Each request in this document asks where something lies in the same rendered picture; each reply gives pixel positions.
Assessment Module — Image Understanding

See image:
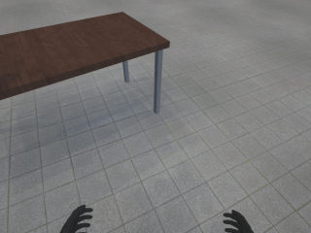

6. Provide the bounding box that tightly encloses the table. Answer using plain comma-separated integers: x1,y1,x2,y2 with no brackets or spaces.
0,12,170,114

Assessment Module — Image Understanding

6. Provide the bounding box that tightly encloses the robot left hand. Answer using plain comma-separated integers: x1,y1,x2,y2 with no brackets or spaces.
59,205,93,233

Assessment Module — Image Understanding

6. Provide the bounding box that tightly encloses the robot right hand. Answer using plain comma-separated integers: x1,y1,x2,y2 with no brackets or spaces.
223,210,254,233

